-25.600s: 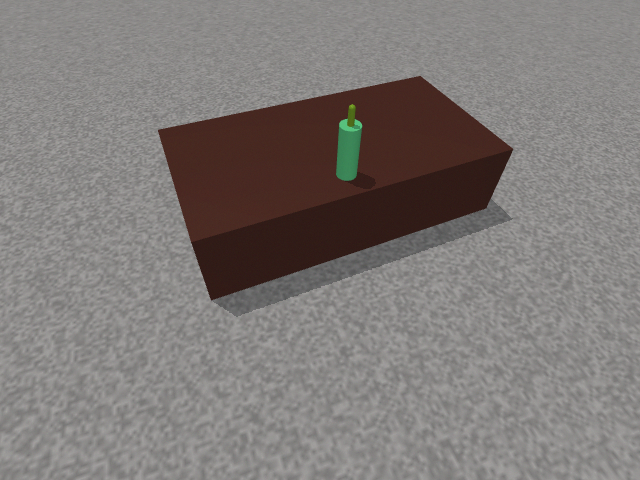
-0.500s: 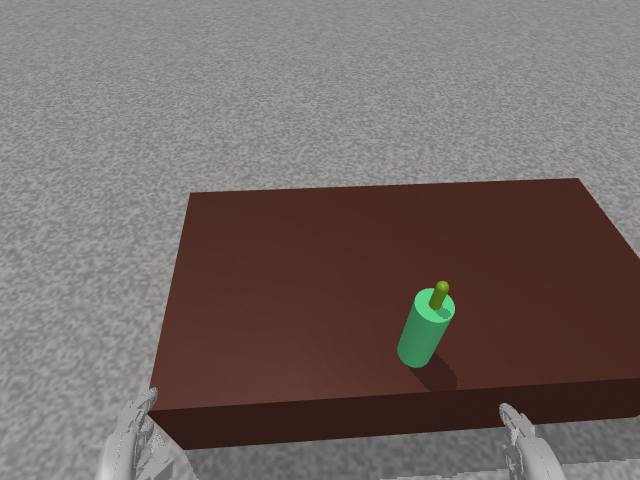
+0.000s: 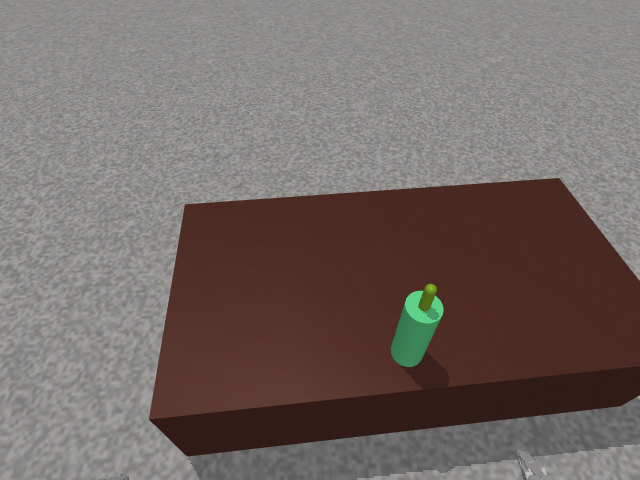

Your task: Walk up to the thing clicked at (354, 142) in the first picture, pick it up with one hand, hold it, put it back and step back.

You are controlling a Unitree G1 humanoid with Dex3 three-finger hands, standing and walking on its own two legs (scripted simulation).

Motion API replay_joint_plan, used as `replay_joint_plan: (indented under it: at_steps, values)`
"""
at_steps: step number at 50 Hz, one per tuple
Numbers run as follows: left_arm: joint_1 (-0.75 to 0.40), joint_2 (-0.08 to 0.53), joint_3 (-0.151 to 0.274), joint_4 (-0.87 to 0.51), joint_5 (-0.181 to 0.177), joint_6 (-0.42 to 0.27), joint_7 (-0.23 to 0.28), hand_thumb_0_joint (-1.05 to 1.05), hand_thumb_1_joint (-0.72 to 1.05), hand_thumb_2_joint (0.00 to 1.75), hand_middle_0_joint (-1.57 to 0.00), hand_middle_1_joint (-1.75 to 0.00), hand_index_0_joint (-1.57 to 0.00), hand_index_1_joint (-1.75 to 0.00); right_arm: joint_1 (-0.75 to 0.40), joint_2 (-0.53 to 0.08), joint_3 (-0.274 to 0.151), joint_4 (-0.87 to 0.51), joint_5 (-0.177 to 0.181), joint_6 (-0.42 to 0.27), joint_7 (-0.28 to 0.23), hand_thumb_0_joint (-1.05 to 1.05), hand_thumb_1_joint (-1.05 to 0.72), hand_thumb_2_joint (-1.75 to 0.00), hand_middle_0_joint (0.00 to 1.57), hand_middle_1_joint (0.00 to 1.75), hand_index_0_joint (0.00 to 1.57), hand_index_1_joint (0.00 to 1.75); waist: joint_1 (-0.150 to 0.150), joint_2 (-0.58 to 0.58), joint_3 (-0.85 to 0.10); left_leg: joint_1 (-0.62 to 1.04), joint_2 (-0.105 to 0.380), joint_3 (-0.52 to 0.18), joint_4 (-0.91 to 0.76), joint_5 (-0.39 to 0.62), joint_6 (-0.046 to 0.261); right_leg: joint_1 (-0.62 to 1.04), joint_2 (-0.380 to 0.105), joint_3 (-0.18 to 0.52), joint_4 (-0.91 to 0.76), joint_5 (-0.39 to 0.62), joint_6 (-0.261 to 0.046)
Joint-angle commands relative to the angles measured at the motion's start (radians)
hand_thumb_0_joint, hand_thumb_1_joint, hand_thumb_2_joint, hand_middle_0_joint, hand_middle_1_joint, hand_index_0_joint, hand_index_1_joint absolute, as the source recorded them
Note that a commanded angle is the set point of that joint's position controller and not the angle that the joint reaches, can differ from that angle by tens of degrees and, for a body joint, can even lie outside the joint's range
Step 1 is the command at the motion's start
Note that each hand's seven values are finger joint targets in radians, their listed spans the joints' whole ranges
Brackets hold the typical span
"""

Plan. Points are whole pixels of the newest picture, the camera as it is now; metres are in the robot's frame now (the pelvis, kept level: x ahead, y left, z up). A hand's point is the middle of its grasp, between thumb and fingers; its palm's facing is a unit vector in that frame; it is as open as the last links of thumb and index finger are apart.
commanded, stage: home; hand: right
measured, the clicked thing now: (417, 323) +0.48 -0.22 -0.28
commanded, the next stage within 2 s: stand in 0.34 s
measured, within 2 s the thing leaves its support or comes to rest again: neither
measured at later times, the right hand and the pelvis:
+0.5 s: hand out of the picture +0.05 -0.23 -0.13, palm faces +0.00 +0.93 -0.36, open 17.5 cm; pelvis -0.01 +0.01 +0.03, yaw +0 degrees
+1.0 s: hand out of the picture +0.05 -0.22 -0.13, palm faces -0.02 +0.94 -0.34, open 8.0 cm; pelvis -0.01 +0.02 +0.03, yaw +1 degrees
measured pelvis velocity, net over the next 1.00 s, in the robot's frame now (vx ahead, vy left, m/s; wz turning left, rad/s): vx -0.01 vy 0.02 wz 0.01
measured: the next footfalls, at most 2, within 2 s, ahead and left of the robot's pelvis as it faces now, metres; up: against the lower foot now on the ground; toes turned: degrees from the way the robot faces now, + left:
none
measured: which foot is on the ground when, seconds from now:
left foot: down 0.00-1.00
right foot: down 0.00-1.00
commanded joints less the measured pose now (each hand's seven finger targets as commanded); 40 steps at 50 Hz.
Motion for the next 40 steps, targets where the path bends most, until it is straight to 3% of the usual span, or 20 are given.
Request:
replay_joint_plan:
  at_steps: [1, 3, 8, 11, 15, 18, 22, 24, 25, 27, 30, 33, 38, 40]
  values:
    - [-0.040, 0.163, 0.050, -0.042, -0.016, -0.026, 0.009, 0.00, 0.90, 0.90, -0.20, -0.30, -0.20, -0.30, -0.054, -0.153, -0.042, 0.017, 0.007, -0.068, -0.014, 0.00, 0.56, -0.04, 0.05, 0.05, 0.05, 0.05, -0.002, -0.054, -0.048, 0.207, 0.045, -0.082, -0.164, 0.184, 0.041, -0.027, -0.074, 0.104, -0.279, 0.210, -0.044]
    - [-0.038, 0.163, 0.047, -0.013, -0.021, -0.019, 0.008, 0.00, 0.90, 0.90, -0.20, -0.30, -0.20, -0.30, -0.058, -0.157, -0.037, 0.067, 0.011, -0.069, -0.017, 0.00, 0.55, -0.05, 0.05, 0.05, 0.05, 0.05, -0.002, -0.050, -0.037, 0.220, 0.050, -0.082, -0.191, 0.238, 0.040, 0.021, -0.080, 0.100, -0.305, 0.281, -0.040]
    - [-0.028, 0.179, 0.044, 0.065, -0.034, -0.002, 0.013, 0.00, 0.90, 0.90, -0.20, -0.30, -0.20, -0.30, -0.040, -0.173, -0.031, 0.189, 0.018, -0.072, -0.024, 0.00, 0.56, -0.05, 0.05, 0.05, 0.05, 0.05, -0.009, -0.025, -0.042, 0.274, 0.065, -0.087, -0.253, 0.314, 0.031, 0.107, -0.086, 0.086, -0.337, 0.358, -0.031]
    - [-0.007, 0.181, 0.037, 0.112, -0.040, 0.003, 0.016, 0.00, 0.90, 0.90, -0.20, -0.30, -0.20, -0.30, -0.053, -0.172, -0.023, 0.246, 0.021, -0.070, -0.026, 0.00, 0.58, -0.03, 0.05, 0.05, 0.05, 0.05, 0.001, -0.005, -0.054, 0.296, 0.075, -0.092, -0.272, 0.359, 0.032, 0.157, -0.090, 0.078, -0.352, 0.403, -0.022]
    - [-0.031, 0.180, 0.030, 0.155, -0.038, 0.013, 0.013, 0.00, 0.90, 0.90, -0.20, -0.30, -0.20, -0.30, -0.077, -0.187, -0.018, 0.299, 0.025, -0.064, -0.029, 0.00, 0.58, -0.03, 0.05, 0.05, 0.05, 0.05, 0.000, 0.017, 0.012, 0.286, 0.077, -0.103, -0.335, 0.222, 0.026, 0.129, -0.087, 0.077, -0.403, 0.258, -0.026]
    - [-0.035, 0.182, 0.025, 0.183, -0.039, 0.012, 0.010, 0.00, 0.90, 0.90, -0.20, -0.30, -0.20, -0.30, -0.094, -0.193, -0.015, 0.328, 0.027, -0.066, -0.027, 0.00, 0.58, -0.03, 0.05, 0.05, 0.05, 0.05, 0.002, 0.026, 0.023, 0.282, 0.080, -0.113, -0.360, 0.213, 0.027, 0.144, -0.092, 0.076, -0.417, 0.261, -0.024]
    - [-0.049, 0.181, 0.023, 0.213, -0.039, 0.015, 0.005, 0.00, 0.90, 0.90, -0.20, -0.30, -0.20, -0.30, -0.096, -0.200, -0.014, 0.360, 0.027, -0.062, -0.026, 0.00, 0.58, -0.03, 0.05, 0.05, 0.05, 0.05, -0.002, 0.031, 0.055, 0.260, 0.080, -0.127, -0.414, 0.093, 0.023, 0.138, -0.087, 0.070, -0.433, 0.194, -0.023]
    - [-0.045, 0.178, 0.021, 0.229, -0.039, 0.015, 0.003, 0.00, 0.90, 0.90, -0.20, -0.30, -0.20, -0.30, -0.106, -0.205, -0.015, 0.368, 0.028, -0.059, -0.024, 0.00, 0.42, -0.19, 0.20, 0.21, 0.20, 0.21, 0.001, 0.030, 0.064, 0.253, 0.083, -0.138, -0.432, 0.044, 0.025, 0.135, -0.084, 0.064, -0.436, 0.171, -0.022]
    - [-0.044, 0.174, 0.019, 0.236, -0.038, 0.016, 0.001, 0.00, 0.90, 0.90, -0.20, -0.30, -0.20, -0.30, -0.122, -0.206, -0.016, 0.369, 0.028, -0.058, -0.024, 0.00, 0.34, -0.27, 0.20, 0.29, 0.20, 0.29, 0.004, 0.026, 0.069, 0.252, 0.085, -0.141, -0.440, 0.028, 0.025, 0.124, -0.082, 0.061, -0.437, 0.163, -0.021]
    - [-0.041, 0.175, 0.018, 0.242, -0.038, 0.014, 0.000, 0.00, 0.90, 0.90, -0.20, -0.30, -0.20, -0.30, -0.127, -0.212, -0.017, 0.373, 0.031, -0.059, -0.022, 0.00, 0.18, -0.43, 0.20, 0.30, 0.20, 0.30, 0.006, 0.024, 0.048, 0.256, 0.087, -0.149, -0.447, 0.013, 0.026, 0.136, -0.083, 0.059, -0.439, 0.167, -0.020]
    - [-0.057, 0.174, 0.014, 0.249, -0.038, 0.009, 0.002, 0.00, 0.90, 0.90, -0.20, -0.30, -0.20, -0.30, -0.129, -0.191, -0.009, 0.381, 0.035, -0.061, -0.019, 0.00, -0.06, -0.67, 0.20, 0.30, 0.20, 0.30, -0.001, -0.017, 0.038, 0.288, 0.080, -0.129, -0.419, 0.111, 0.028, 0.127, -0.102, 0.072, -0.457, 0.190, -0.018]
    - [-0.063, 0.182, 0.011, 0.251, -0.041, 0.005, 0.003, 0.00, 0.90, 0.90, -0.20, -0.30, -0.20, -0.30, -0.125, -0.212, -0.011, 0.389, 0.034, -0.060, -0.017, 0.00, -0.30, -0.90, 0.20, 0.30, 0.20, 0.30, -0.007, -0.006, 0.031, 0.298, 0.079, -0.125, -0.413, 0.112, 0.030, 0.130, -0.108, 0.076, -0.471, 0.195, -0.014]
    - [-0.062, 0.189, 0.005, 0.259, -0.044, 0.005, 0.004, 0.00, 0.90, 0.90, -0.20, -0.30, -0.20, -0.30, -0.134, -0.220, -0.008, 0.398, 0.036, -0.057, -0.014, 0.00, -0.70, -0.90, 0.20, 0.30, 0.20, 0.30, -0.008, -0.012, 0.045, 0.293, 0.081, -0.128, -0.427, 0.101, 0.028, 0.117, -0.108, 0.071, -0.474, 0.184, -0.013]
    - [-0.058, 0.193, 0.005, 0.260, -0.044, 0.001, 0.004, 0.00, 0.90, 0.90, -0.20, -0.30, -0.20, -0.30, -0.144, -0.219, -0.007, 0.397, 0.037, -0.058, -0.012, 0.00, -0.86, -0.90, 0.20, 0.30, 0.20, 0.30, -0.003, -0.024, 0.017, 0.310, 0.084, -0.121, -0.410, 0.139, 0.033, 0.134, -0.116, 0.076, -0.473, 0.208, -0.013]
